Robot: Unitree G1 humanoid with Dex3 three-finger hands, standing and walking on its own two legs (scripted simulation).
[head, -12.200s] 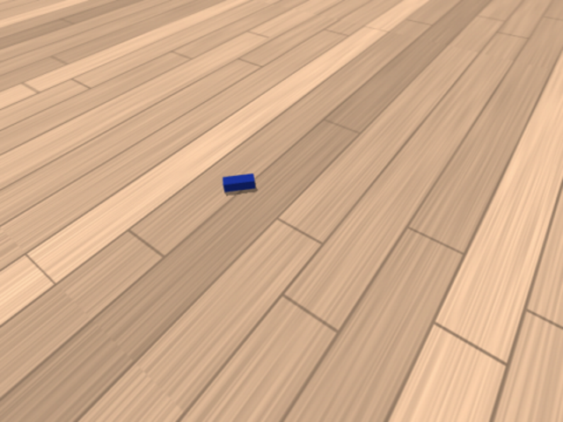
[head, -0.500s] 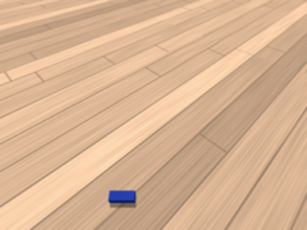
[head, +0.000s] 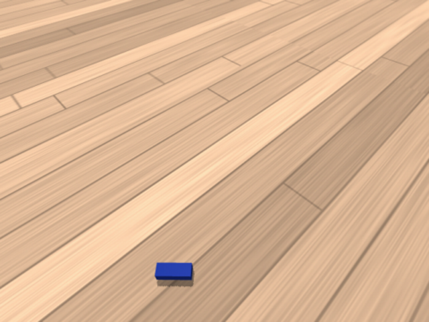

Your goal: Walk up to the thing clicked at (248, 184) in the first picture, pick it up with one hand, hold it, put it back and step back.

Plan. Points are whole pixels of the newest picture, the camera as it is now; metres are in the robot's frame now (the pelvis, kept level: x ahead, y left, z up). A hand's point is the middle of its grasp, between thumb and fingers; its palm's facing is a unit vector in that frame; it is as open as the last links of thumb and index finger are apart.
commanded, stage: stand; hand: left
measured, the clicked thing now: (174, 271) +0.46 +0.23 -0.76
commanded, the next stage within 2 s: walk up in 0.28 s
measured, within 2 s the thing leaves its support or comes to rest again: neither
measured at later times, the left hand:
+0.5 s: hand out of the picture +0.09 +0.27 -0.16, palm faces -0.01 -0.92 -0.39, open 7.4 cm
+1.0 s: hand out of the picture -0.04 +0.27 -0.18, palm faces -0.10 -0.91 -0.40, open 7.4 cm
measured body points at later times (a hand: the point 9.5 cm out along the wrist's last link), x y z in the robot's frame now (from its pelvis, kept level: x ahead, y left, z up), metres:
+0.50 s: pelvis -0.04 +0.00 -0.02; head +0.02 +0.00 +0.43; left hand +0.09 +0.32 -0.14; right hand +0.07 -0.32 -0.14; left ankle -0.02 +0.12 -0.74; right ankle +0.02 -0.13 -0.75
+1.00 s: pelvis -0.15 +0.01 -0.03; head -0.08 +0.00 +0.41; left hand -0.03 +0.31 -0.15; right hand -0.08 -0.32 -0.15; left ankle -0.08 +0.14 -0.74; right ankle -0.17 -0.11 -0.75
